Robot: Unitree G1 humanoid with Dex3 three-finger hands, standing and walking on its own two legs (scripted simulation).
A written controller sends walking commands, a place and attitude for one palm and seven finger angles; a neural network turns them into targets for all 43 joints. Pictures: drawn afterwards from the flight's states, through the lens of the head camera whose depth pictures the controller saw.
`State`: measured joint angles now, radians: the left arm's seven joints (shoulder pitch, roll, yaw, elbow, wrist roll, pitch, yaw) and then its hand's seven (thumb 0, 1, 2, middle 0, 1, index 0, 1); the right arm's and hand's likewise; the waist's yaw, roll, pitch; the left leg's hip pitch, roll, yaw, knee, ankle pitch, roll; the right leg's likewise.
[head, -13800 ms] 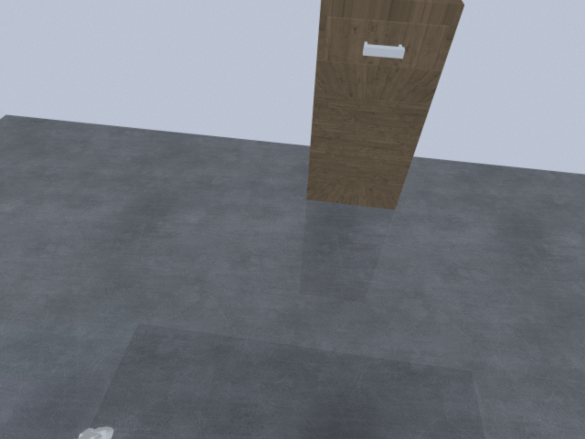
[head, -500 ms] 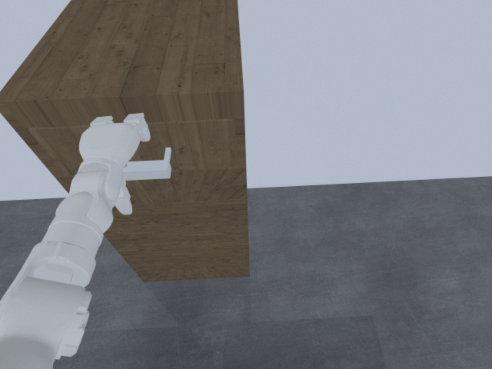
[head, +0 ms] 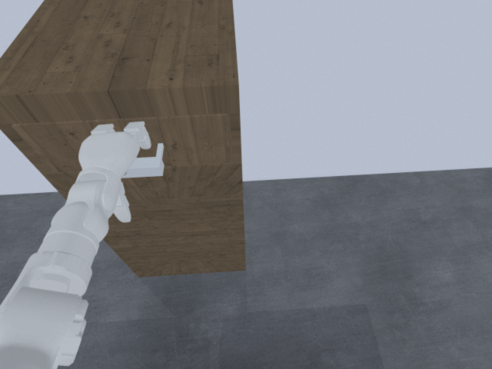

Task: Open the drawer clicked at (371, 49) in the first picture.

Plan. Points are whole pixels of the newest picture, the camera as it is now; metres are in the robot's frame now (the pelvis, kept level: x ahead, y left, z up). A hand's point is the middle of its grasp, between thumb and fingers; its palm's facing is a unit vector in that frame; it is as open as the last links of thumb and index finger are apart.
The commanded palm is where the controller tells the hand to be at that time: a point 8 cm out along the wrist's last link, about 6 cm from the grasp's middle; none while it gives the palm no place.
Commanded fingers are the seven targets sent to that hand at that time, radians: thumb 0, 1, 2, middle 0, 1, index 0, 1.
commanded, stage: lower the fingers behind the handle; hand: left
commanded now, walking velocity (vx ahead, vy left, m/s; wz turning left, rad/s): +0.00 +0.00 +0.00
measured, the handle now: (129, 158) +0.50 +0.24 +0.02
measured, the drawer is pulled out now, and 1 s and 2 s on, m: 0.00 0.00 0.00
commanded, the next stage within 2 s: close the thumb around the handle in 1.24 s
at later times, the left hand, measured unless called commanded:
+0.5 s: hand (129, 183) +0.43 +0.22 +0.02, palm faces -0.06 -0.05 -1.00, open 13.8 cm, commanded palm +0.41 +0.23 +0.08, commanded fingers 0.00 -0.50 0.30 -0.30 -1.20 -0.30 -1.20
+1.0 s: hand (130, 189) +0.43 +0.23 +0.00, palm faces -0.03 -0.05 -1.00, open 13.8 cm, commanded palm +0.42 +0.23 +0.05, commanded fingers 0.00 -0.50 0.30 -0.30 -1.20 -0.30 -1.20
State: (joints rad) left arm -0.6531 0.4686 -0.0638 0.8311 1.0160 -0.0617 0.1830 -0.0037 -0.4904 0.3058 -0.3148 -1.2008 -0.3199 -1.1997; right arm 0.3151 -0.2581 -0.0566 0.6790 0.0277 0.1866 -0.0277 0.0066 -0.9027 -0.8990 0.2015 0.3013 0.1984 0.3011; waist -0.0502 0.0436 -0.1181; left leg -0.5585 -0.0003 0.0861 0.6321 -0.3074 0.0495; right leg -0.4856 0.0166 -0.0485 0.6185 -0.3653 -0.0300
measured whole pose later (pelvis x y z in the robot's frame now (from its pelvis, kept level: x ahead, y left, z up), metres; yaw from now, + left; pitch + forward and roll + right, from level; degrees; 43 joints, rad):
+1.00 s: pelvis -0.01 +0.00 -0.02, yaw -1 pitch +17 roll -1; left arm -0.65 0.44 -0.05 0.95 1.07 -0.04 0.34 0.00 -0.49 0.31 -0.28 -1.20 -0.32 -1.20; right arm 0.33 -0.25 -0.06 0.70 0.01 0.18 -0.02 0.01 -0.90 -0.90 0.20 0.30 0.20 0.30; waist -0.08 0.05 -0.17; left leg -0.72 0.02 0.08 0.77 -0.36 0.06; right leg -0.63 0.03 -0.05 0.73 -0.40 -0.03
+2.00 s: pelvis -0.01 +0.01 -0.02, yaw -1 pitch +17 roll -2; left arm -0.66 0.43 -0.06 0.93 1.07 -0.01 0.33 -0.01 0.63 0.79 -0.31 -1.32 -0.35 -1.30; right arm 0.33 -0.25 -0.06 0.68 0.01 0.17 -0.02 0.01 -0.90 -0.90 0.20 0.30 0.20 0.30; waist -0.07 0.05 -0.16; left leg -0.72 0.02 0.08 0.78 -0.36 0.06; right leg -0.63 0.03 -0.05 0.74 -0.41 -0.03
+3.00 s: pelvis +0.00 +0.00 -0.01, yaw +0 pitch +11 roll +0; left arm -0.18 0.35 -0.13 0.42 1.03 0.06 0.31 0.02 0.64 0.80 -0.25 -1.35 -0.36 -1.30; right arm 0.17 -0.24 -0.04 0.62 0.01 0.16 -0.02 0.01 -0.90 -0.90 0.20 0.30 0.20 0.30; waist 0.02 0.05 -0.14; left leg -0.55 0.00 0.07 0.71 -0.36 0.05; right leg -0.47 0.02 -0.05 0.70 -0.42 -0.03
